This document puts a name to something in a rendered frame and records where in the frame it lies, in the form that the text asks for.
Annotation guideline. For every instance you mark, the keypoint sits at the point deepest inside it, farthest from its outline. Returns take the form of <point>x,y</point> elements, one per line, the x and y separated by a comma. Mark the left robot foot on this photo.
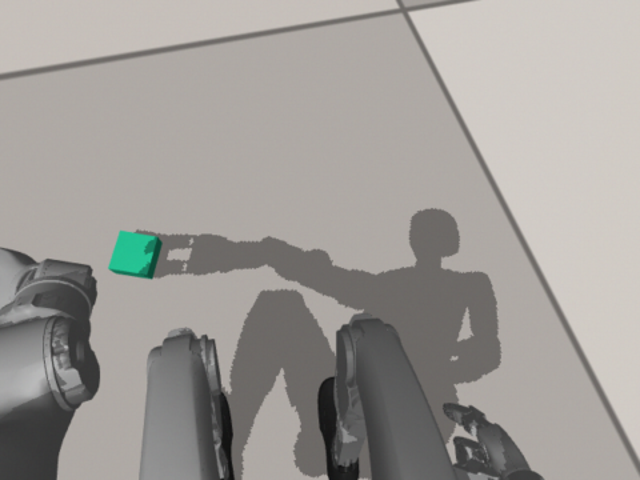
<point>227,435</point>

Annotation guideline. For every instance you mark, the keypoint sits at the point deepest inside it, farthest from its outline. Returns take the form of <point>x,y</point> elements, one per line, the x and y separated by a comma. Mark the right robot foot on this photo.
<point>327,422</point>

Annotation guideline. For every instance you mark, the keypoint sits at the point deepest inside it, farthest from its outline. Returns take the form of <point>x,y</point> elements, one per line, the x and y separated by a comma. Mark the small box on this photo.
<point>135,255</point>

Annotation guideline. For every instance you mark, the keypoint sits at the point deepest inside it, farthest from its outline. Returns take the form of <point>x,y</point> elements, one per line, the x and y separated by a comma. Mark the left robot hand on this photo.
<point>11,263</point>

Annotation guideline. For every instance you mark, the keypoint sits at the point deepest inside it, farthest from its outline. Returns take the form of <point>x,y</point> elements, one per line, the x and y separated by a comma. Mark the right robot hand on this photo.
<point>493,457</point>

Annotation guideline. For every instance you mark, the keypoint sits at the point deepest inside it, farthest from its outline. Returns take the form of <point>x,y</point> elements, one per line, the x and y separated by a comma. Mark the left robot arm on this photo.
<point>47,367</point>

